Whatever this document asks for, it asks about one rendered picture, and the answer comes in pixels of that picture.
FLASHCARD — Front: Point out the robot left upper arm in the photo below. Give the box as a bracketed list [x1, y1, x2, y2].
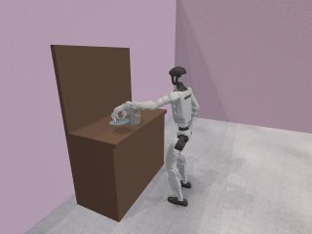
[147, 92, 180, 111]

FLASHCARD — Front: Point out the robot left forearm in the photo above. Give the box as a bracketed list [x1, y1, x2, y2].
[122, 100, 154, 110]

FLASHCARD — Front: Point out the robot right forearm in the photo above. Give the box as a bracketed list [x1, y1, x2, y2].
[187, 111, 198, 126]

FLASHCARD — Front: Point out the lid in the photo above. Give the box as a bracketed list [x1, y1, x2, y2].
[109, 118, 130, 126]

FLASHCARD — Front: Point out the robot right upper arm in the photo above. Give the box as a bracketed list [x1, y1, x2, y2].
[187, 87, 200, 113]

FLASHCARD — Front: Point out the table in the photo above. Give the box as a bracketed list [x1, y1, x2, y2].
[50, 45, 167, 222]

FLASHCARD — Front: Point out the pot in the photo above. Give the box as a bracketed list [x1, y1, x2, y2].
[125, 109, 141, 126]

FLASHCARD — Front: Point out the left robot thigh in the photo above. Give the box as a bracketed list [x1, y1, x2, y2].
[166, 136, 186, 175]

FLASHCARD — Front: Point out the robot right foot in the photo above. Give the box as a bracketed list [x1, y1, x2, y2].
[180, 180, 192, 189]

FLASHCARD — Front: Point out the robot left hand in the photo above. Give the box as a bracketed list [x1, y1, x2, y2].
[110, 105, 127, 122]

